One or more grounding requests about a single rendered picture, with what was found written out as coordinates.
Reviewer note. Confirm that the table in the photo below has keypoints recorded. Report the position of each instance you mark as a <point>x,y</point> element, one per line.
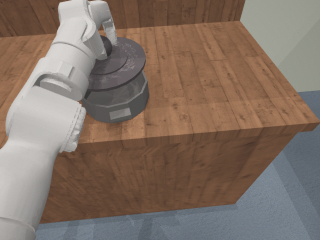
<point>219,110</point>

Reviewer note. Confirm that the lid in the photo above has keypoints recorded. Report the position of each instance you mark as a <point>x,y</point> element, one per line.
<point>123,65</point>

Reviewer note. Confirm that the left robot hand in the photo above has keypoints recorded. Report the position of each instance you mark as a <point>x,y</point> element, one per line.
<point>107,23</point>

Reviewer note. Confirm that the knob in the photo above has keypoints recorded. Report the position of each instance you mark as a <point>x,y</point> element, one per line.
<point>107,45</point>

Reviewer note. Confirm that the left robot forearm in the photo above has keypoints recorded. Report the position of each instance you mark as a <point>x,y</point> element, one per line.
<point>72,55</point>

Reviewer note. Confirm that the pot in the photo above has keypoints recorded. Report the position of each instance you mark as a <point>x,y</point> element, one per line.
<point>118,105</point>

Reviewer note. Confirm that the left robot upper arm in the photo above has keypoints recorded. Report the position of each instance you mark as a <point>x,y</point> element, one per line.
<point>46,124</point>

